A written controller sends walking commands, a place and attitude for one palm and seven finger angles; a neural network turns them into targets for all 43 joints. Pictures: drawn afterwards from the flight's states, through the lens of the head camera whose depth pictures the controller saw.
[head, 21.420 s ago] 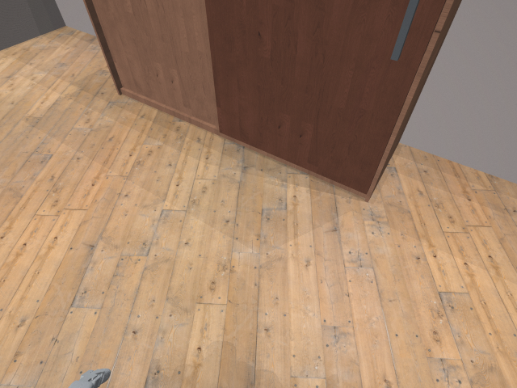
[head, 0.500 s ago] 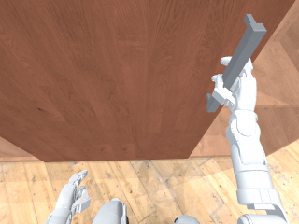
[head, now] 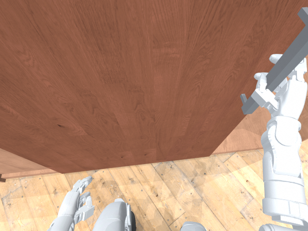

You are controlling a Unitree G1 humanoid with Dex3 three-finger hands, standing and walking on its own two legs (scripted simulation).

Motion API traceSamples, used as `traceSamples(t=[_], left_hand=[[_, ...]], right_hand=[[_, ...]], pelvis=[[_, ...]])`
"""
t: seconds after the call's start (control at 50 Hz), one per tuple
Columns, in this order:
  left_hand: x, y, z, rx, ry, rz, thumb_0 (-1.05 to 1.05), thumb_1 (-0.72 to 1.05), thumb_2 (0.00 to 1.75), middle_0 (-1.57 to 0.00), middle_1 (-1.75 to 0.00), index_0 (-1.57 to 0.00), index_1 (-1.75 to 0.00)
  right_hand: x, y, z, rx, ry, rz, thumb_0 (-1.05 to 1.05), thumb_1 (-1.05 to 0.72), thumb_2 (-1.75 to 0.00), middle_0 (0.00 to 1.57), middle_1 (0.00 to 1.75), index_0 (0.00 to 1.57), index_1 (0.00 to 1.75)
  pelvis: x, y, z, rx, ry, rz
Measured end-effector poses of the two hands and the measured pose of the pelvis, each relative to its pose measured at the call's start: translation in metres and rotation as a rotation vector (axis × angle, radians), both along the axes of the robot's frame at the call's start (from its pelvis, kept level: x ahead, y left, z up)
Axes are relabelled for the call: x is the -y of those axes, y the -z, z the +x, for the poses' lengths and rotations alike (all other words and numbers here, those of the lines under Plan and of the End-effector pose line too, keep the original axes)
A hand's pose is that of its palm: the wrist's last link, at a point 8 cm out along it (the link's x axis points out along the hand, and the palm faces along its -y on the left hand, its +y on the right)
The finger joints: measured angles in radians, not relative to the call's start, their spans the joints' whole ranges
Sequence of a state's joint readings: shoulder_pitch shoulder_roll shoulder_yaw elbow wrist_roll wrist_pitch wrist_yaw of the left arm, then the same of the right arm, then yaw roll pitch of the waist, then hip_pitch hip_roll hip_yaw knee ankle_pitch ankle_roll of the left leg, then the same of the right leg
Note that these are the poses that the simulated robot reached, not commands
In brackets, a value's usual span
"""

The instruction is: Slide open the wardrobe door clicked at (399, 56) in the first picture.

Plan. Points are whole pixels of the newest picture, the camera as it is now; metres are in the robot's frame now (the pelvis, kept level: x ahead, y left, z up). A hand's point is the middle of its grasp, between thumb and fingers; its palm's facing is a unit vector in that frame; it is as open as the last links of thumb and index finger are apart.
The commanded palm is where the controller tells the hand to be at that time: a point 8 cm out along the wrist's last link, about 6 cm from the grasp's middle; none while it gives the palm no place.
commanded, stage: stop walking and hold the door there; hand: right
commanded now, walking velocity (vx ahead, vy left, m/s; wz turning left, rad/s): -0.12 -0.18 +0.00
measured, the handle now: (269, 73) +0.42 -0.30 +0.11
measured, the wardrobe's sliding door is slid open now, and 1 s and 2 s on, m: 0.53 0.53 0.53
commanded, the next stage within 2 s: none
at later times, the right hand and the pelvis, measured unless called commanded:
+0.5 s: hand (262, 91) +0.38 -0.27 +0.10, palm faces +0.51 +0.83 -0.22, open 6.7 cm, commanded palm +0.33 -0.29 +0.10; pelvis -0.01 +0.03 -0.02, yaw +4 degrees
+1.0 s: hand (262, 90) +0.37 -0.27 +0.11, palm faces +0.45 +0.86 -0.25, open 6.5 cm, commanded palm +0.33 -0.29 +0.10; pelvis -0.05 +0.02 -0.01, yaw +10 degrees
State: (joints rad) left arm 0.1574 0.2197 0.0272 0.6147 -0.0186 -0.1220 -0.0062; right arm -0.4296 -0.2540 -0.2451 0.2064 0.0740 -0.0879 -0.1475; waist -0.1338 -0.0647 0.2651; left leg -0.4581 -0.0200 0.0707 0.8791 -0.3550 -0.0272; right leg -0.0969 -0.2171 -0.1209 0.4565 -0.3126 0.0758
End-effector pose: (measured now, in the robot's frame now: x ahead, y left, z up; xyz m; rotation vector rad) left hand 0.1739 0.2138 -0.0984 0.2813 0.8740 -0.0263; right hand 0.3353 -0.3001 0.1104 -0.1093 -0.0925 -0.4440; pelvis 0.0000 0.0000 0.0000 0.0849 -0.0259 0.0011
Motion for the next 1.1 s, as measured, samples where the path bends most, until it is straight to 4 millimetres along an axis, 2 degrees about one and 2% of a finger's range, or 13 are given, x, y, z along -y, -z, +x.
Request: traceSamples(t=[0.06,0.12,0.16,0.22,0.3,0.42,0.52,0.62,0.7,0.78,0.92,1.1], left_hand=[[-0.008,-0.001,0.012,0.037,-0.038,-0.043,0.01,0.91,0.9,-0.2,-0.3,-0.2,-0.3],[-0.022,0.007,0.027,0.099,-0.062,-0.097,0.01,0.91,0.9,-0.2,-0.3,-0.2,-0.3],[-0.037,0.015,0.037,0.138,-0.082,-0.107,0.01,0.91,0.9,-0.2,-0.3,-0.2,-0.3],[-0.065,0.021,0.04,0.175,-0.154,-0.088,0.01,0.91,0.9,-0.21,-0.3,-0.2,-0.3],[-0.097,0.017,0.021,0.172,-0.228,-0.025,0.01,0.91,0.9,-0.2,-0.3,-0.2,-0.3],[-0.124,0.0,-0.039,0.109,-0.28,0.099,0.01,0.91,0.9,-0.2,-0.3,-0.19,-0.3],[-0.122,-0.006,-0.09,0.061,-0.327,0.18,0.01,0.91,0.9,-0.2,-0.3,-0.19,-0.3],[-0.092,-0.01,-0.131,0.001,-0.373,0.137,0.01,0.91,0.9,-0.2,-0.3,-0.19,-0.3],[-0.069,-0.003,-0.149,-0.034,-0.367,0.08,0.01,0.91,0.9,-0.2,-0.3,-0.2,-0.3],[-0.059,0.008,-0.156,-0.034,-0.365,0.035,0.01,0.91,0.9,-0.2,-0.3,-0.2,-0.3],[-0.076,0.011,-0.17,-0.005,-0.421,0.056,0.01,0.9,0.9,-0.21,-0.3,-0.2,-0.3],[-0.103,0.001,-0.202,-0.025,-0.469,0.162,0.01,0.91,0.9,-0.2,-0.3,-0.2,-0.3]], right_hand=[[0.005,-0.003,-0.001,-0.048,0.006,-0.125,-0.04,-0.66,-0.83,0.38,1.32,0.16,1.36],[0.005,-0.006,-0.002,-0.09,0.05,-0.192,-0.08,-0.62,-0.8,0.39,1.32,0.2,1.36],[0.005,-0.007,-0.003,-0.107,0.094,-0.232,-0.11,-0.6,-0.8,0.4,1.31,0.21,1.36],[0.002,-0.009,-0.003,-0.14,0.142,-0.236,-0.12,-0.58,-0.8,0.4,1.3,0.23,1.35],[-0.001,-0.01,-0.004,-0.164,0.181,-0.195,-0.11,-0.58,-0.8,0.39,1.28,0.25,1.35],[0.0,-0.009,-0.004,-0.142,0.158,-0.141,-0.09,-0.6,-0.79,0.36,1.3,0.27,1.34],[0.004,-0.004,-0.004,-0.078,0.091,-0.112,-0.08,-0.62,-0.79,0.36,1.34,0.25,1.32],[0.004,-0.008,-0.004,-0.12,0.057,-0.106,-0.07,-0.65,-0.77,0.31,1.32,0.22,1.32],[0.005,-0.01,-0.004,-0.153,0.035,-0.122,-0.06,-0.66,-0.76,0.3,1.31,0.22,1.34],[0.005,-0.011,-0.004,-0.164,0.036,-0.136,-0.06,-0.66,-0.76,0.31,1.3,0.23,1.35],[0.002,-0.013,-0.004,-0.187,0.065,-0.098,-0.05,-0.66,-0.77,0.3,1.26,0.25,1.34],[0.003,-0.014,-0.004,-0.206,0.049,-0.085,-0.04,-0.67,-0.76,0.28,1.26,0.25,1.35]], pelvis=[[-0.018,0.001,0.012,0.009,-0.041,0.002],[-0.039,0.011,0.025,0.024,-0.056,-0.03],[-0.051,0.022,0.03,0.019,-0.054,-0.068],[-0.053,0.024,0.024,0.01,-0.065,-0.096],[-0.052,0.019,0.016,0.013,-0.071,-0.125],[-0.047,0.015,0.003,0.005,-0.068,-0.128],[-0.032,0.021,-0.009,0.008,-0.08,-0.079],[-0.025,0.007,-0.012,0.013,-0.109,-0.047],[-0.024,0.003,-0.016,0.005,-0.135,-0.04],[-0.028,0.008,-0.025,-0.007,-0.162,-0.068],[-0.027,0.011,-0.047,-0.009,-0.17,-0.064],[-0.019,0.01,-0.058,-0.01,-0.172,-0.072]])
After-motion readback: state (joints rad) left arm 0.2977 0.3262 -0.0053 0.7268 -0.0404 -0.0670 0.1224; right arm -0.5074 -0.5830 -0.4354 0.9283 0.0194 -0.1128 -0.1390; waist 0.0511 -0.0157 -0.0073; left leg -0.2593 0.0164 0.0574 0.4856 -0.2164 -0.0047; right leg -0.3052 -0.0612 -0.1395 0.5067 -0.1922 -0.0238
